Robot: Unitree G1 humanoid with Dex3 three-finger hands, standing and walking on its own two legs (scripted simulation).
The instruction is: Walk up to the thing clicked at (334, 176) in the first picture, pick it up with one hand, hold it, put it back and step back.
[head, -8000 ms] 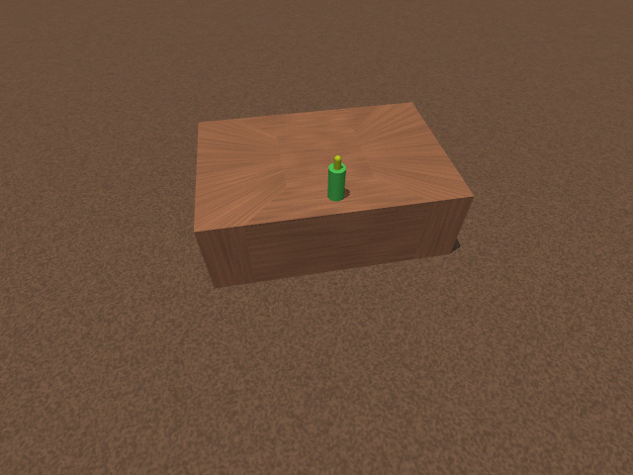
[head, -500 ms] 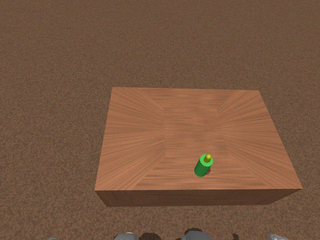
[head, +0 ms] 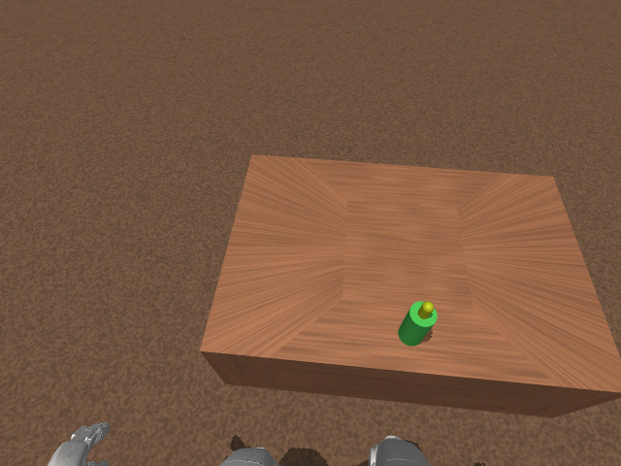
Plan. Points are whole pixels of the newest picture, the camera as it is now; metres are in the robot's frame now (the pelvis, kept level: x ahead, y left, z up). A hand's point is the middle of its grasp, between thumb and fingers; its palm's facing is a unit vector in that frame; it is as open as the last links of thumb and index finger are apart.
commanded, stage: walk up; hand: right
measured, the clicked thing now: (418, 320) +0.43 -0.21 -0.33
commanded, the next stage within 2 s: stand in 1.28 s
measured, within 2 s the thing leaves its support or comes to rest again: neither
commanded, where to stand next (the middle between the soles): +0.04 +0.02 m, yaw -2 degrees
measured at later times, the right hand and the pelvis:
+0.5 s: hand out of the picture +0.10 -0.24 -0.13, palm faces -0.05 +0.95 -0.32, open 7.4 cm; pelvis -0.01 +0.01 +0.02, yaw +0 degrees
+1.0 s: hand out of the picture +0.07 -0.26 -0.12, palm faces +0.01 +0.94 -0.34, open 7.4 cm; pelvis +0.00 +0.00 +0.04, yaw -1 degrees
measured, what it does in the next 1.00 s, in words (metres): stands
